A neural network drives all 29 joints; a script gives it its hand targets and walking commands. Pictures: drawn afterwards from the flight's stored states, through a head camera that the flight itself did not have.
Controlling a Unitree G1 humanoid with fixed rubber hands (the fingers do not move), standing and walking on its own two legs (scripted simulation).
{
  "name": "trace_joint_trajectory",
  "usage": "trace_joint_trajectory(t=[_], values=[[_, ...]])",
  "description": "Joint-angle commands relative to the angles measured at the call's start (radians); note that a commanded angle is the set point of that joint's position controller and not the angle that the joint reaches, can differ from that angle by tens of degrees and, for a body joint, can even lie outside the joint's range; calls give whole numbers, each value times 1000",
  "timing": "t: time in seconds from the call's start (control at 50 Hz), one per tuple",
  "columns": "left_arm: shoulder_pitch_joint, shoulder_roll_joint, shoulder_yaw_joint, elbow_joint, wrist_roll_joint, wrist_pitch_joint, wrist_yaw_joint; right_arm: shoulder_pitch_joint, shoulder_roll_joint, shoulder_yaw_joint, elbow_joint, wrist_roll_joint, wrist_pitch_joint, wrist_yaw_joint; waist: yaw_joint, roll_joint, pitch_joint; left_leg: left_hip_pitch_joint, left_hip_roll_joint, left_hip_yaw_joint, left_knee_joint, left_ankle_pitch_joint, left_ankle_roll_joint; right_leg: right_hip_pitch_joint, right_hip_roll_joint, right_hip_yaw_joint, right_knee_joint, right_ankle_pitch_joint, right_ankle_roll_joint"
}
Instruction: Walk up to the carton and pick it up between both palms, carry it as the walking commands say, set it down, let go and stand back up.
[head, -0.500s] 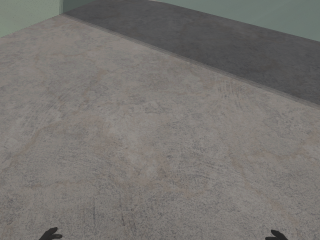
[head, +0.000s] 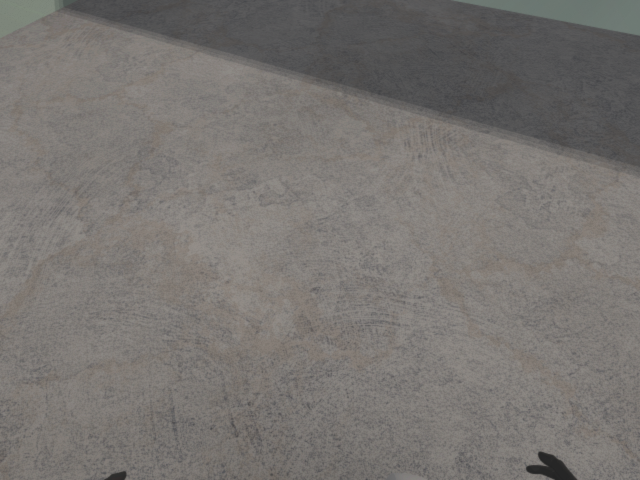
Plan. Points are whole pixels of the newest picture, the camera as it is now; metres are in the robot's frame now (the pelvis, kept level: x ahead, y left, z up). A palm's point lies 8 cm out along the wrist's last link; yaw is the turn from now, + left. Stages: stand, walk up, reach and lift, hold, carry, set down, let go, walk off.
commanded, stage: walk up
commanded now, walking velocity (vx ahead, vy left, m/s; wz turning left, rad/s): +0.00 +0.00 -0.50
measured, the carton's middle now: out of the picture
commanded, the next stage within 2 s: none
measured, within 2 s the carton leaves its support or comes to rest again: neither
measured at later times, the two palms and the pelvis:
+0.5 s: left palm (133, 450) +0.16 +0.27 -0.11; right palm out of the picture -0.02 -0.27 -0.09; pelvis -0.02 +0.02 +0.01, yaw -14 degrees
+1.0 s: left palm (192, 440) +0.17 +0.19 -0.09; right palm out of the picture -0.09 -0.29 -0.12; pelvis -0.04 -0.01 +0.01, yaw -30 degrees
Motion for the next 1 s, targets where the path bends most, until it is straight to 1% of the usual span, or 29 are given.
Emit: trace_joint_trajectory(t=[0.0,0.02,0.04,0.06,0.08,0.1,0.12,0.18,0.22,0.26,0.32,0.34,0.36,0.38,0.4,0.42,0.48,0.54,0.62,0.66,0.7,0.72,0.74,0.76,0.78,0.8,0.84,0.86,0.98], values=[[67,153,38,-50,21,-25,8,27,-109,-31,-74,-7,2,10,30,-31,-111,-160,123,17,171,225,64,218,-93,83,-287,278,-65],[96,258,59,-71,29,-32,13,20,-23,-16,-120,-12,3,8,49,-339,-152,-356,-61,71,426,-269,-13,270,-356,466,-370,576,-179],[171,271,64,-63,11,-26,15,-45,-48,-28,-144,2,18,-4,91,-269,-205,-305,-60,-112,580,-352,-3,180,-427,567,-389,713,-294],[109,234,59,-68,11,-18,21,-31,-50,-30,-151,7,18,-2,51,-211,-184,-288,-30,-128,605,-300,-4,164,-370,483,-373,631,-285],[29,198,53,-77,13,-13,29,-12,-54,-31,-140,10,11,0,13,-181,-142,-274,-10,-120,575,-241,-6,134,-301,397,-372,521,-246],[-22,160,44,-88,11,-9,36,-5,-58,-29,-122,9,10,2,-10,-176,-105,-273,3,-112,533,-176,-9,114,-235,341,-382,403,-210],[-34,141,40,-93,12,-8,38,1,-51,-26,-114,4,12,6,-13,-188,-99,-261,-6,-94,492,-157,-12,111,-204,308,-381,408,-195],[5,128,40,-91,17,-13,35,4,-24,-15,-114,6,13,9,-10,-166,-142,-229,-36,-87,364,-162,-9,162,-196,310,-368,486,-203],[14,130,39,-97,15,-11,33,15,-14,-6,-108,6,12,5,-11,-171,-162,-192,-51,-84,280,-141,-5,168,-197,334,-367,446,-198],[-5,137,35,-113,5,-3,30,49,-11,6,-106,12,10,1,-19,-184,-162,-128,-71,-66,183,-129,-8,128,-184,355,-371,344,-174],[-49,132,32,-136,-10,6,27,163,-15,9,-88,18,-4,-9,-78,-161,-165,72,-93,-43,-118,13,17,-5,-110,331,-295,216,-104],[-42,84,25,-151,-16,4,25,197,-70,1,-89,5,-11,-16,-85,-15,-147,117,55,-229,-266,-76,56,-117,-21,274,-145,107,-53],[-34,7,10,-177,-14,4,23,156,-182,-15,-107,-9,-12,-16,-68,272,-106,99,321,-521,-395,-139,154,-306,154,93,109,-110,13],[-63,70,31,-188,10,14,24,114,-197,-11,-131,-8,-7,-6,-62,195,-54,-67,410,-515,-381,-125,224,-270,52,89,315,-152,47],[-56,85,42,-172,14,18,15,57,-140,-2,-136,-3,-9,-7,-40,117,-31,-119,354,-437,-357,-86,222,-244,26,111,423,-91,42],[-21,81,46,-153,13,18,7,18,-100,6,-141,-1,-13,-9,-19,91,-22,-130,285,-328,-335,-3,201,-236,23,97,490,-33,43],[12,54,40,-135,6,20,-6,44,-65,3,-138,0,-26,-13,-9,125,-63,-12,174,-131,-245,305,168,-226,15,31,477,16,62],[-70,28,31,-171,-5,24,-7,137,-78,-13,-124,-1,-32,-8,-54,147,-101,111,199,-93,-193,478,185,-223,11,2,318,-29,65],[-97,9,26,-198,-11,19,-10,173,-110,-32,-123,-7,-24,-1,-77,189,-116,106,246,-73,-158,506,189,-116,22,-32,109,-56,48],[-75,13,28,-200,-13,9,-6,180,-127,-42,-124,-7,-16,4,-73,200,-130,99,273,-82,-126,537,176,-55,33,-40,16,-49,34],[-16,32,32,-188,-7,-9,3,167,-124,-43,-131,2,-6,11,-34,164,-139,53,261,-44,-39,516,119,61,37,-49,-186,81,9],[30,61,42,-177,3,-23,9,170,-97,-36,-138,8,-2,16,-5,100,-161,-26,222,-1,61,425,70,184,-9,-14,-314,192,-18],[47,139,63,-178,14,-35,11,191,-38,-23,-156,8,1,22,2,-113,-178,-219,101,61,262,81,10,313,-185,216,-360,435,-76],[126,233,83,-173,12,-31,12,116,-2,-7,-210,6,9,19,55,-333,-184,-416,-24,13,415,-300,-25,315,-397,503,-333,790,-237],[156,188,77,-155,4,-26,17,91,-24,-15,-204,7,21,7,55,-230,-198,-420,9,-81,522,-300,-27,318,-374,444,-302,866,-267],[93,156,67,-162,-1,-25,26,89,-33,-18,-202,11,20,7,20,-188,-175,-409,23,-94,536,-234,-33,293,-317,360,-291,809,-237],[18,107,54,-174,-7,-26,38,101,-33,-20,-187,20,17,11,-14,-178,-136,-372,26,-93,524,-119,-43,237,-202,265,-296,737,-181],[3,96,49,-179,-9,-27,37,113,-30,-19,-178,23,20,15,-22,-180,-144,-347,14,-84,540,-91,-50,220,-176,239,-295,759,-180],[75,109,50,-176,-4,-29,37,46,-13,-5,-205,24,25,17,14,-173,-135,-318,-26,-95,385,-96,-50,203,-169,327,-313,609,-191]])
